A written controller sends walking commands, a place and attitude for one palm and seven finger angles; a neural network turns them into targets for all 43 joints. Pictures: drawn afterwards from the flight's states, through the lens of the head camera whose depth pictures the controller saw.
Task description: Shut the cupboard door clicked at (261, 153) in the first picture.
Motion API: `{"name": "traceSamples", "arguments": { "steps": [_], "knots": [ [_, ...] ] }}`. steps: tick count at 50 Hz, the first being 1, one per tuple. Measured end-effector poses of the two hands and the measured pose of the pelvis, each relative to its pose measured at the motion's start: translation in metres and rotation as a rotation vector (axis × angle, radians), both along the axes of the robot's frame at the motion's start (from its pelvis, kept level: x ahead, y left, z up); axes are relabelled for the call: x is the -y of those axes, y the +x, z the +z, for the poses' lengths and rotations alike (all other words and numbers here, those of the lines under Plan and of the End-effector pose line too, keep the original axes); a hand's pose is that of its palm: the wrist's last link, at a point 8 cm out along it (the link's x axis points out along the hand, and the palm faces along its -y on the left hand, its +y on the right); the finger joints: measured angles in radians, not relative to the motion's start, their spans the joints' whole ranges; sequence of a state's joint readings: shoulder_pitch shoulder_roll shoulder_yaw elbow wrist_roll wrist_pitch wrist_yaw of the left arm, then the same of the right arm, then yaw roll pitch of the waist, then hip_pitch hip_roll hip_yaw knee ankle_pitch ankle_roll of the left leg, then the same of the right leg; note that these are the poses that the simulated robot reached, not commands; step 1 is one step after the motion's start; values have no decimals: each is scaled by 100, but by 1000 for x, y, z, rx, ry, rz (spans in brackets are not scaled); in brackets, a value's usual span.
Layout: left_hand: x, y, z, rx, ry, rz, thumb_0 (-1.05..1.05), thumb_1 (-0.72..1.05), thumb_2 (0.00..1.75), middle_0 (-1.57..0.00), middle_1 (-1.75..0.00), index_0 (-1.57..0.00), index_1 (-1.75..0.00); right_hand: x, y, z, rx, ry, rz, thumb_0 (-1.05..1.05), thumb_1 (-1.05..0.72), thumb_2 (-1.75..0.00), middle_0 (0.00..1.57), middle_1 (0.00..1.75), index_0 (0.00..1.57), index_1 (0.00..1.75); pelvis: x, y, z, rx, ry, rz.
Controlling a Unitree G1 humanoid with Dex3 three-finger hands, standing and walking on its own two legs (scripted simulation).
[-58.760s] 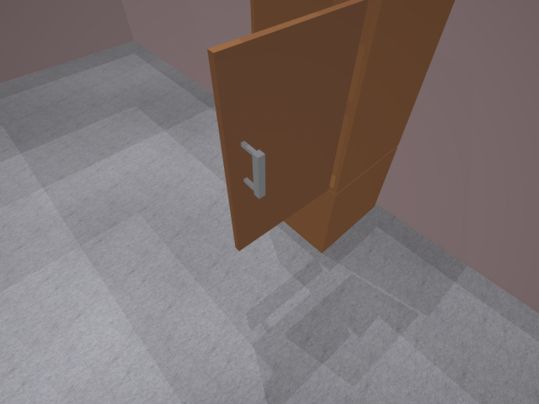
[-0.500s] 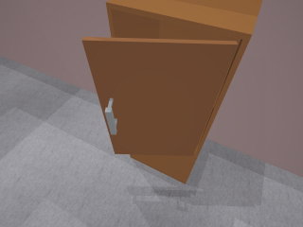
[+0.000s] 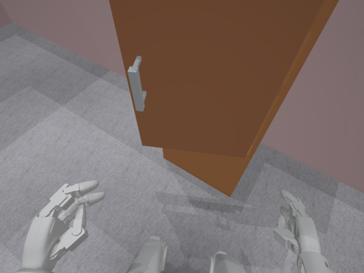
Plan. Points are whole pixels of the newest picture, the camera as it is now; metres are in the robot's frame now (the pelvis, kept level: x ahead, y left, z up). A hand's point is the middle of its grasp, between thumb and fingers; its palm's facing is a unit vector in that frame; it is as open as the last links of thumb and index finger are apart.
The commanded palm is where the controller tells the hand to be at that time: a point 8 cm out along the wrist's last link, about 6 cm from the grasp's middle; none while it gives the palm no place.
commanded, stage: raise the hand and make a fist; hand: left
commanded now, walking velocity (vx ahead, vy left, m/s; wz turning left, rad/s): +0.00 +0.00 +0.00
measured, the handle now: (139, 84) +0.52 +0.18 +0.10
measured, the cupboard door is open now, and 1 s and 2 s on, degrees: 26 26 26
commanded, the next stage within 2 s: bring the fist close to the handle in 1.40 s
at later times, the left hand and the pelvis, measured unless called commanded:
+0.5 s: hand (80, 204) +0.22 +0.22 +0.07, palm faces -0.03 -1.00 -0.02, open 3.5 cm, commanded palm +0.19 +0.27 +0.08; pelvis +0.00 +0.04 +0.02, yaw -1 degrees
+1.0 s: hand (71, 187) +0.24 +0.23 +0.09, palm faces -0.02 -1.00 -0.04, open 3.1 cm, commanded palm +0.22 +0.29 +0.10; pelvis +0.01 +0.05 +0.04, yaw -1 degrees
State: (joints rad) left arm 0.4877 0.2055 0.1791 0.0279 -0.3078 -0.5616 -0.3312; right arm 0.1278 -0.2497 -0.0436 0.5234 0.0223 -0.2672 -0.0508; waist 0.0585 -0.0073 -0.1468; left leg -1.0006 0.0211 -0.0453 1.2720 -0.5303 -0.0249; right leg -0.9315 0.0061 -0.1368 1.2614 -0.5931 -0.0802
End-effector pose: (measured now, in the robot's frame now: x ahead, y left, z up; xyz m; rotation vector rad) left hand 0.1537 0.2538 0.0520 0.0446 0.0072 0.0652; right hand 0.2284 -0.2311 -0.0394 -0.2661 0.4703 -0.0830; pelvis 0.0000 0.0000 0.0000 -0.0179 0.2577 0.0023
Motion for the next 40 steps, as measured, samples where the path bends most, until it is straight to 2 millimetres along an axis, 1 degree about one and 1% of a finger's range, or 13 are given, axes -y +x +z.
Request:
{"name": "traceSamples", "arguments": {
  "steps": [3,5,8,10,13,17,21,25,33,36,40],
  "knots": [
    [5,16,10,39,1,-70,2,90,90,-56,-69,-55,-69,-13,-17,-15,-61,32,-4,1,-90,-90,20,30,20,30,-2,-4,0,-4,-14,4],
    [7,28,11,14,-11,-114,2,90,90,-59,-73,-59,-73,-20,-32,-22,-107,58,-25,1,-90,-90,20,30,21,30,-5,-5,2,-4,-17,2],
    [7,41,9,-57,-27,-135,2,90,90,-65,-79,-65,-79,-26,-55,-26,-169,88,-71,1,-90,-90,21,30,21,30,-10,-5,9,-3,-15,-7],
    [3,44,10,-88,-29,-118,2,90,90,-69,-83,-68,-83,-28,-70,-26,-201,96,-102,1,-90,-90,21,30,21,30,-14,-3,13,-3,-13,-15],
    [-5,45,16,-87,-23,-81,2,90,90,-74,-89,-74,-89,-26,-86,-23,-234,85,-135,1,-90,-90,21,31,21,30,-20,-1,19,-1,-12,-22],
    [-13,43,20,-53,-14,-63,2,90,90,-81,-97,-81,-97,-20,-95,-19,-254,41,-146,1,-90,-90,21,31,21,30,-29,2,21,-5,-16,-24],
    [-16,43,17,-44,-19,-82,2,90,90,-89,-105,-88,-105,-17,-90,-12,-243,-6,-138,1,-90,-90,21,30,21,30,-37,3,20,-6,-23,-21],
    [-19,46,18,-38,-24,-90,2,90,90,-96,-113,-96,-113,-21,-74,-3,-206,-28,-121,1,-90,-90,20,30,21,30,-43,4,21,-2,-30,-18],
    [-26,51,31,-18,-20,-75,2,90,90,-111,-129,-110,-129,-48,-40,17,-130,-2,-51,1,-90,-90,20,30,21,30,-50,10,27,12,-41,-11],
    [-28,54,34,-22,-18,-77,2,90,90,-116,-135,-116,-135,-57,-33,20,-119,11,-25,1,-90,-90,20,30,21,30,-51,12,29,16,-43,-8],
    [-32,56,36,-24,-15,-77,2,90,90,-123,-142,-122,-142,-64,-30,21,-122,23,-6,1,-90,-90,21,30,21,30,-51,14,31,21,-45,-5]
  ]
}}
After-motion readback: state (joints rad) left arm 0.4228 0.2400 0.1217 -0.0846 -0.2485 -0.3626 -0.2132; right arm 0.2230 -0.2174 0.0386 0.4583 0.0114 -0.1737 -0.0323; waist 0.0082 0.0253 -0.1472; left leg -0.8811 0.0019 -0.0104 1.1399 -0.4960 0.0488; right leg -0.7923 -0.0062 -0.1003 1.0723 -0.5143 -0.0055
